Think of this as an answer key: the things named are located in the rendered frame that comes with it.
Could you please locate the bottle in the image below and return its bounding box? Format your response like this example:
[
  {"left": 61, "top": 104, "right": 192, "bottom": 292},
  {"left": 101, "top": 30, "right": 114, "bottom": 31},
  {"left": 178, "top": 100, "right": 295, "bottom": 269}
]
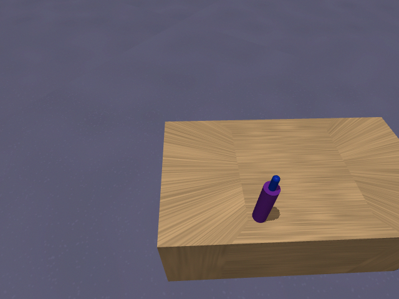
[{"left": 252, "top": 175, "right": 281, "bottom": 223}]

